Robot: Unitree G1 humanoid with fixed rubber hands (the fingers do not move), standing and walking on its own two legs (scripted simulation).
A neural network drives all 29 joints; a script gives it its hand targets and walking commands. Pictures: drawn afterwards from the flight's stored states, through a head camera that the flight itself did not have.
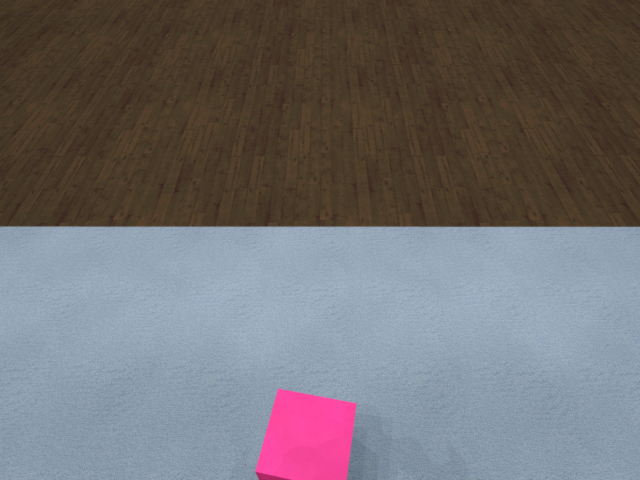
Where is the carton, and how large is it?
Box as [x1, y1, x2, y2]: [255, 389, 356, 479]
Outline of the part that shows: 278,389 255,471 258,478 346,479 356,403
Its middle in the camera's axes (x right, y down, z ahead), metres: -0.03 +0.55 +1.04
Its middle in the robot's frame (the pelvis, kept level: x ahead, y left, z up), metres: +0.37 +0.05 -0.66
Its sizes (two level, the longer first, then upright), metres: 0.210 0.200 0.250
